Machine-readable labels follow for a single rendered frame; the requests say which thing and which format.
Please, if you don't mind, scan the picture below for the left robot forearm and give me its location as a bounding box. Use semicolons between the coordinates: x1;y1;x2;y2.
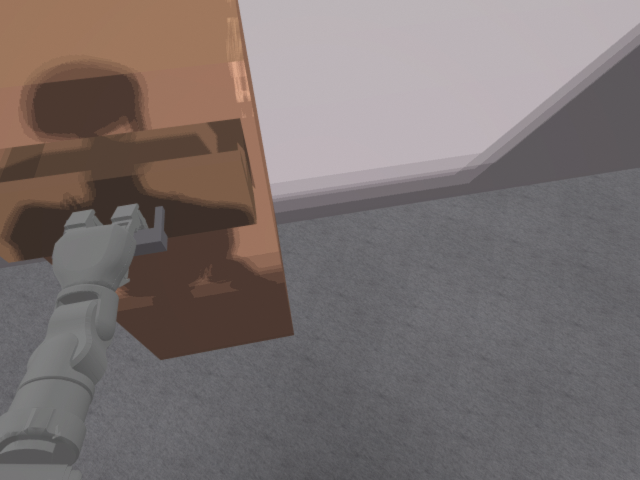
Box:
0;284;119;466

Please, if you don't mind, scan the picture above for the drawer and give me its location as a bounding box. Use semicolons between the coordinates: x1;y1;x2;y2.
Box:
0;118;257;263

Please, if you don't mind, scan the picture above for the handle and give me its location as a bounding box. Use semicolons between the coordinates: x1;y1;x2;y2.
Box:
52;206;168;259

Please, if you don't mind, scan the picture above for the cabinet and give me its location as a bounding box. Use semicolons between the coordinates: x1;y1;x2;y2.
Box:
0;0;294;360

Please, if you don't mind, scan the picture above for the robot left hand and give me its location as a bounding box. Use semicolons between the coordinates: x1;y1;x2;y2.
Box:
52;203;149;292

